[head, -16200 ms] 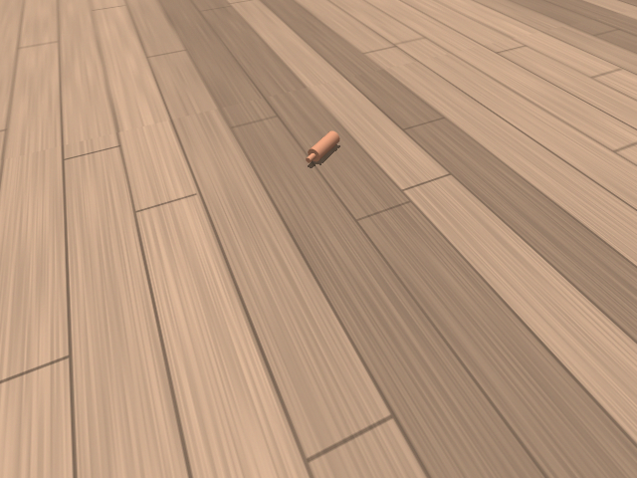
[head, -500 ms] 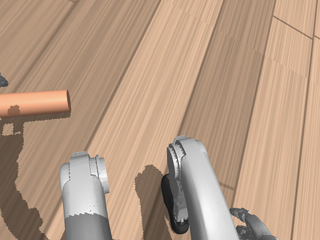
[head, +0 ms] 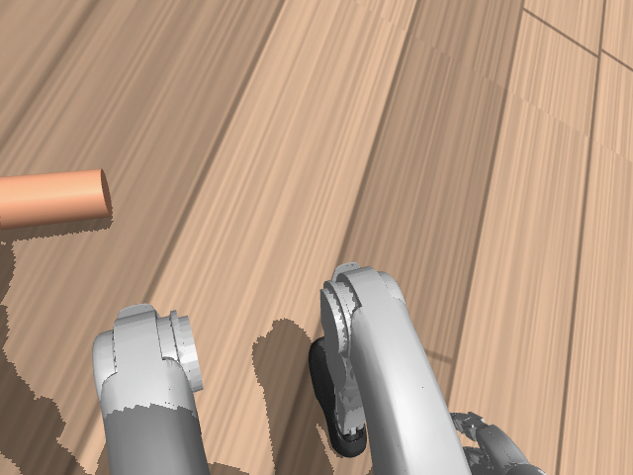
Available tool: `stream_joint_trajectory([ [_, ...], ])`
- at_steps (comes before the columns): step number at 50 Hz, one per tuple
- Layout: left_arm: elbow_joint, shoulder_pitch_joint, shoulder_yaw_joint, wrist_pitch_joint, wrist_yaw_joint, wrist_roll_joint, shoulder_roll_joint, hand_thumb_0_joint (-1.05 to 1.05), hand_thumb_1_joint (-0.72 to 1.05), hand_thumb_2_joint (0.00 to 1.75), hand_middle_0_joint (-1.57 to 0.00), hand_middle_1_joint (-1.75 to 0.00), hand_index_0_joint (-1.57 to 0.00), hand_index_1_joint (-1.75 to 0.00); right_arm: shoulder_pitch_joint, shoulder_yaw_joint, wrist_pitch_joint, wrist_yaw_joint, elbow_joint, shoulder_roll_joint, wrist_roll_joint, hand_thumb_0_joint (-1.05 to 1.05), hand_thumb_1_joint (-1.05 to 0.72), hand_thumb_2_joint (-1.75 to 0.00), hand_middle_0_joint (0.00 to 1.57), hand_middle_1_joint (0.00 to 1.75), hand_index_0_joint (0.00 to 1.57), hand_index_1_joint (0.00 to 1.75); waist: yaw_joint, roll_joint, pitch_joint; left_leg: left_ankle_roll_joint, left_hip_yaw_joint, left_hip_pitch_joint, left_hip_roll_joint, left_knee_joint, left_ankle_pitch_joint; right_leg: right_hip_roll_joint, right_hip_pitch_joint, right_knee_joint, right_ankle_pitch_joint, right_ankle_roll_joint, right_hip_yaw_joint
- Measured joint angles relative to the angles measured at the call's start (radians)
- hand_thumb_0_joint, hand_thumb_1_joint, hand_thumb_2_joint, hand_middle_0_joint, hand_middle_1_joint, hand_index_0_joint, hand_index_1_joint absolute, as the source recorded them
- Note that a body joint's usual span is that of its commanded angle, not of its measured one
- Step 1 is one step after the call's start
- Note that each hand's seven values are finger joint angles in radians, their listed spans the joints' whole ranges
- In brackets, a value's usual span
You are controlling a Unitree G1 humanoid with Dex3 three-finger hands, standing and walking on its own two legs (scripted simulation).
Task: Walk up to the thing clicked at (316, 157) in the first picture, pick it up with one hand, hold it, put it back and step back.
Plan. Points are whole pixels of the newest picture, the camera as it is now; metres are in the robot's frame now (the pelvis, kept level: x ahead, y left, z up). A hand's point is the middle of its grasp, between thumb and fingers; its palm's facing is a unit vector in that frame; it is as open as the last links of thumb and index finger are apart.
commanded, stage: rise first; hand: left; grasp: from above
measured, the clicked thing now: (12, 202) +0.49 +0.35 -0.29
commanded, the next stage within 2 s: approach in 1.66 s
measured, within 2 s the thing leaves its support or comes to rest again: neither
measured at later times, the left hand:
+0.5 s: hand out of the picture +0.44 +0.36 -0.18, palm faces -0.45 -0.08 -0.89, open 14.2 cm
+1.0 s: hand out of the picture +0.45 +0.36 -0.19, palm faces -0.44 -0.08 -0.89, open 14.2 cm
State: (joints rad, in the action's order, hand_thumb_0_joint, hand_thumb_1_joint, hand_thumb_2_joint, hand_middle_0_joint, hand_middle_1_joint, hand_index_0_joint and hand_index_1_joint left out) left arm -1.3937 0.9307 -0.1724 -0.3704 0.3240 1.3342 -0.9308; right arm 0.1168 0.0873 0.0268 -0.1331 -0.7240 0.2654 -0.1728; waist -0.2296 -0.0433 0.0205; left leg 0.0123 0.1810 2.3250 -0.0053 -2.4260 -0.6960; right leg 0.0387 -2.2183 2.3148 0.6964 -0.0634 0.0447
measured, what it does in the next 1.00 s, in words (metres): stands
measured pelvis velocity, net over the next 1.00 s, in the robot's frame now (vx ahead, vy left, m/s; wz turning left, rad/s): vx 0.00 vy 0.00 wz -0.02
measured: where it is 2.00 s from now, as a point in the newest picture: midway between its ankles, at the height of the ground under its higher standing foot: (266, 441)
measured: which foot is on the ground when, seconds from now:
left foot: down 0.00-1.00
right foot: down 0.00-1.00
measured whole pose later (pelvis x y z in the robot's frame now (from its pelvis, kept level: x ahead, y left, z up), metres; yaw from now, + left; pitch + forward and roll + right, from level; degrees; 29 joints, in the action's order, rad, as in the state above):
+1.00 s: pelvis +0.00 +0.00 -0.01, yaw -1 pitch +32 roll -12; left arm -1.46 0.96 -0.17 -0.36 0.37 1.34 -0.98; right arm 0.12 0.14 -0.01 -0.15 -0.72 0.27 -0.18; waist -0.27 -0.06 -0.02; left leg 0.02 0.21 2.35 -0.01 -2.47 -0.69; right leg 0.04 -2.24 2.34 0.68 -0.07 0.06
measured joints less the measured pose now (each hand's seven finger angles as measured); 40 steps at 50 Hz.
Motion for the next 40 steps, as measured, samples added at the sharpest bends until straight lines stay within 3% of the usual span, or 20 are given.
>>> stream_joint_trajectory([
  [40,-0.094,0.042,0.000,-0.001,0.056,0.019,-0.048,0.00,-0.55,1.03,-0.08,-1.02,-0.07,-1.02,0.003,0.051,-0.031,-0.014,0.006,0.009,-0.009,0.00,-0.91,-0.90,0.20,0.30,0.20,0.30,-0.042,-0.014,-0.040,0.007,0.025,0.024,-0.003,-0.043,0.008,0.009,-0.021,0.030,-0.016,-0.004,0.017],
])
